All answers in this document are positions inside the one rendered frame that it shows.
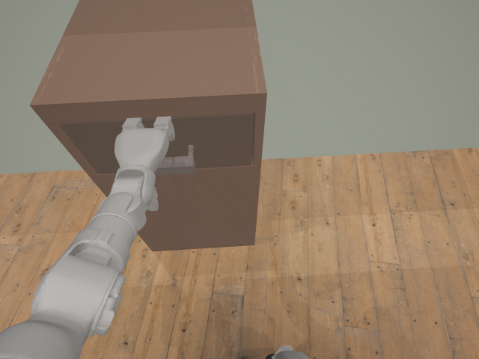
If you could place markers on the robot left upper arm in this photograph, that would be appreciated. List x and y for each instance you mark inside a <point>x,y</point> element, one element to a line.
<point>80,300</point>

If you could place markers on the left robot forearm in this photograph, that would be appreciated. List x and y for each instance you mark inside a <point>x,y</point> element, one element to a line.
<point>111,232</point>

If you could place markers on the right robot shin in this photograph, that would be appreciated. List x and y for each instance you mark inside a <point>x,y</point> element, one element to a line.
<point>284,348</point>

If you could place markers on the drawer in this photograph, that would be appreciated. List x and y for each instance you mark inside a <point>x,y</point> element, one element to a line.
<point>221,140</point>

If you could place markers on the cabinet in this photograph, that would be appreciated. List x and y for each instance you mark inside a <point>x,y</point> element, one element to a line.
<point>120,59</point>

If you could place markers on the robot left hand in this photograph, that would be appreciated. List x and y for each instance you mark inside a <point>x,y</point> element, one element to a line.
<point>147,147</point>

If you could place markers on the handle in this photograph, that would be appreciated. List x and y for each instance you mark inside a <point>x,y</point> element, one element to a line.
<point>177,165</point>

